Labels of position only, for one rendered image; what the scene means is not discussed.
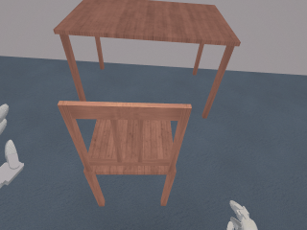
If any robot left hand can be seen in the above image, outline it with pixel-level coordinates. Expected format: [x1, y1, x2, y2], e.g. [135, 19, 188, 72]
[0, 104, 24, 188]

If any robot right hand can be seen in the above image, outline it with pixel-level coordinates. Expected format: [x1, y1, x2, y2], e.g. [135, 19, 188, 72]
[226, 200, 258, 230]

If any chair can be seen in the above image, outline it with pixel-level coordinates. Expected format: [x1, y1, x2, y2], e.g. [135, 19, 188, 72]
[58, 101, 192, 207]

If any table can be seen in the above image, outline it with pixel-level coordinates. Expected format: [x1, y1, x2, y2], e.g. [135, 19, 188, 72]
[53, 0, 241, 119]

